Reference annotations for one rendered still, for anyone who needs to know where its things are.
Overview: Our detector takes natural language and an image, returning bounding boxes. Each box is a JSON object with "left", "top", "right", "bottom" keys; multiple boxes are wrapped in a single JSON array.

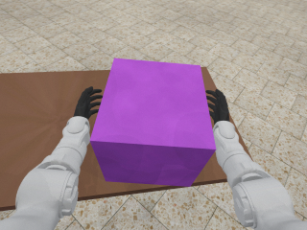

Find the robot left forearm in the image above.
[{"left": 15, "top": 116, "right": 90, "bottom": 210}]

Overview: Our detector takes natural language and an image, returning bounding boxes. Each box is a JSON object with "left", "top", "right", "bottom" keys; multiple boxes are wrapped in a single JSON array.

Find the robot left hand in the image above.
[{"left": 73, "top": 86, "right": 103, "bottom": 120}]

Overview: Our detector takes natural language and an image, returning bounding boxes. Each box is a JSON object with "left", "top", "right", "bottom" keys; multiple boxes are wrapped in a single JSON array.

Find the carton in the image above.
[{"left": 89, "top": 57, "right": 216, "bottom": 187}]

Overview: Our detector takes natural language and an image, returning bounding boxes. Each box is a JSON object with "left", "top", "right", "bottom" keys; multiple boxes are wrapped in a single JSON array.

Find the table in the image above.
[{"left": 0, "top": 66, "right": 254, "bottom": 212}]

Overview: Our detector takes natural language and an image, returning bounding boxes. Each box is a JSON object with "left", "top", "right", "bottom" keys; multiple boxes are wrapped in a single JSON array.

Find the robot right upper arm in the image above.
[{"left": 232, "top": 177, "right": 307, "bottom": 230}]

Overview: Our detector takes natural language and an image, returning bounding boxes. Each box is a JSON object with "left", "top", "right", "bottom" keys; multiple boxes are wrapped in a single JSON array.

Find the robot right hand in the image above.
[{"left": 205, "top": 89, "right": 230, "bottom": 125}]

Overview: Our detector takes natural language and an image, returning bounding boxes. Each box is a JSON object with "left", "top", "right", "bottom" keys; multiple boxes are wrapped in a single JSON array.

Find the robot left upper arm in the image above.
[{"left": 0, "top": 168, "right": 79, "bottom": 230}]

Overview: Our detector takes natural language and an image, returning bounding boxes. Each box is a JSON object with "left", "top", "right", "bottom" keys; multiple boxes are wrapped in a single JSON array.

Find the robot right forearm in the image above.
[{"left": 212, "top": 121, "right": 295, "bottom": 214}]

